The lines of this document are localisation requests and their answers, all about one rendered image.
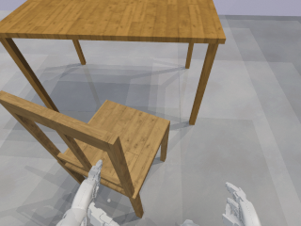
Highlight chair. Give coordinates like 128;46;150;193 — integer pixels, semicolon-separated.
0;90;170;218

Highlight robot right shin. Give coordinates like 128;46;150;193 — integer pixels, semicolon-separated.
183;219;194;224

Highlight table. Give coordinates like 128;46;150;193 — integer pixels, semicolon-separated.
0;0;226;125

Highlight robot left hand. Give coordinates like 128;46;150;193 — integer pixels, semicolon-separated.
71;159;119;226

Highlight left robot forearm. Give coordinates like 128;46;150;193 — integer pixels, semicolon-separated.
56;208;88;226

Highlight robot right hand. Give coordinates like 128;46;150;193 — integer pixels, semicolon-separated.
222;182;261;226

